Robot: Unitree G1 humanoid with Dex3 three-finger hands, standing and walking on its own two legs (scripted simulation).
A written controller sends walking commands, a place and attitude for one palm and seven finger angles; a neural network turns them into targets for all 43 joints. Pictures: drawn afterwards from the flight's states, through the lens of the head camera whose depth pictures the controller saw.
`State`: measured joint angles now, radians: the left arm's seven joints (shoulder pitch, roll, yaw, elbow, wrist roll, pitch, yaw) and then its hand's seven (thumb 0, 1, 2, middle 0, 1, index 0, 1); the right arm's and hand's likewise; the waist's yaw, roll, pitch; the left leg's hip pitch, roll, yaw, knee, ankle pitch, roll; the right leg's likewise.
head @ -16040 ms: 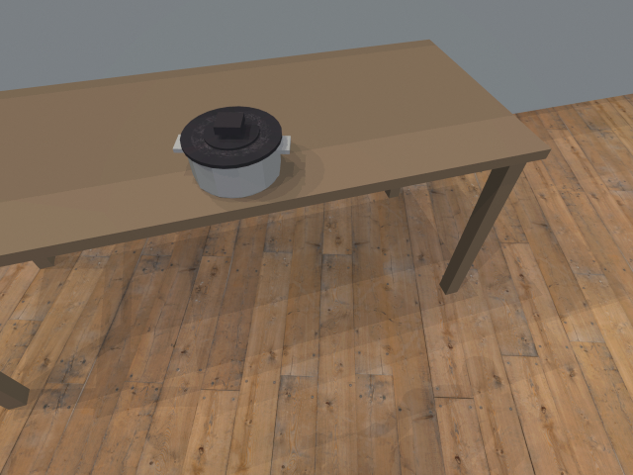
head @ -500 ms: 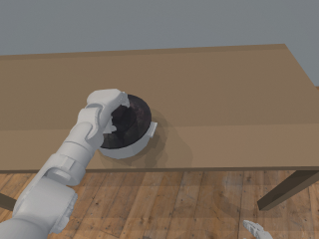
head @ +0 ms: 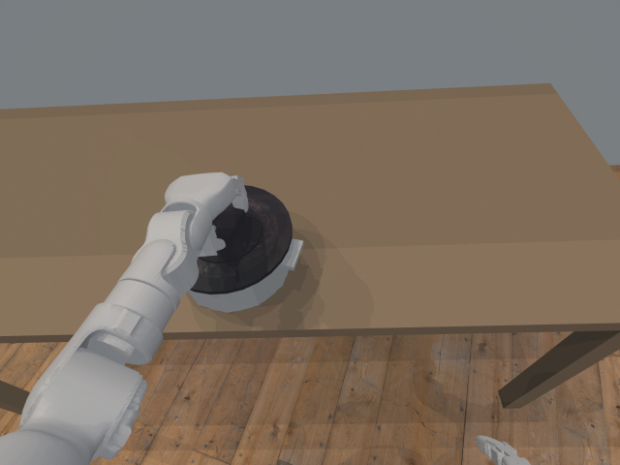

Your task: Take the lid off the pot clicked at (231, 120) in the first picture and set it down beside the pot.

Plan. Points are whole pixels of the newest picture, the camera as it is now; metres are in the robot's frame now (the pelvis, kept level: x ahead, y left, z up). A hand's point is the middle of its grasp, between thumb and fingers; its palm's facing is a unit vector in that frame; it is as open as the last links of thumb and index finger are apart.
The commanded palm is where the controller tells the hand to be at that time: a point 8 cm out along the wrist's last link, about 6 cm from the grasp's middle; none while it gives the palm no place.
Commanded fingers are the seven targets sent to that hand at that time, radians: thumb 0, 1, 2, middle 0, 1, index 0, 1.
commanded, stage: close the fingers and squeeze the knob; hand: left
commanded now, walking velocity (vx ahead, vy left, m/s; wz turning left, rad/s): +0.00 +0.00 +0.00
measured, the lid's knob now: (222, 223) +0.45 +0.14 +0.03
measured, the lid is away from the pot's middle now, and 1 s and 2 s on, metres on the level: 0.01 0.01 0.02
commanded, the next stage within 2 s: lift the lid straight up in 0.68 s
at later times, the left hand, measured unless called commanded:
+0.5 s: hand (212, 228) +0.42 +0.14 +0.06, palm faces -0.34 -0.06 -0.94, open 8.9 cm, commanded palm +0.42 +0.14 +0.12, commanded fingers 0.00 0.43 1.04 -0.70 -0.98 -0.67 -0.95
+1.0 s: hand (213, 227) +0.42 +0.14 +0.06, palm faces -0.35 -0.05 -0.93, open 8.8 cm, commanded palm +0.42 +0.14 +0.14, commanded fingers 0.00 0.54 1.07 -0.77 -1.00 -0.71 -0.99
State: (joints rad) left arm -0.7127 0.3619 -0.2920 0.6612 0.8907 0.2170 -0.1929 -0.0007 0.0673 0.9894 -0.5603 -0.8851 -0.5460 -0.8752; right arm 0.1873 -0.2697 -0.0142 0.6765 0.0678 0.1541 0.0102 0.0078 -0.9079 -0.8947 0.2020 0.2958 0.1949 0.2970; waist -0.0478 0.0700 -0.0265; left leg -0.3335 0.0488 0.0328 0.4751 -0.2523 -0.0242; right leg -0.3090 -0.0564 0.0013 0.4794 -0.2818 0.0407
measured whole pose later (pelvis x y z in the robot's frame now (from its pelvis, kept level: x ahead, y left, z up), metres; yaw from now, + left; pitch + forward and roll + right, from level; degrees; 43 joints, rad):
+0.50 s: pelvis +0.00 +0.00 +0.00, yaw +1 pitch +7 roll +0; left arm -0.73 0.35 -0.33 0.66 0.89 0.24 -0.21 0.01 0.13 0.91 -0.55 -0.91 -0.51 -0.88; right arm 0.15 -0.26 0.00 0.66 0.07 0.16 0.01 0.01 -0.91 -0.89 0.20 0.30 0.20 0.30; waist -0.03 0.07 -0.03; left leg -0.34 0.04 0.02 0.49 -0.26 -0.03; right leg -0.31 -0.06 -0.01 0.49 -0.29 0.04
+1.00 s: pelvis +0.00 +0.00 +0.00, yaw +0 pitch +6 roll +0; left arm -0.73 0.37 -0.32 0.66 0.88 0.22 -0.22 0.02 0.16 0.88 -0.56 -0.90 -0.51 -0.87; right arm 0.18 -0.26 -0.01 0.68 0.07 0.14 -0.01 0.01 -0.91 -0.89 0.20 0.30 0.20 0.30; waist -0.05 0.07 -0.02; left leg -0.33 0.05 0.03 0.47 -0.25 -0.02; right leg -0.30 -0.06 0.00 0.48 -0.28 0.04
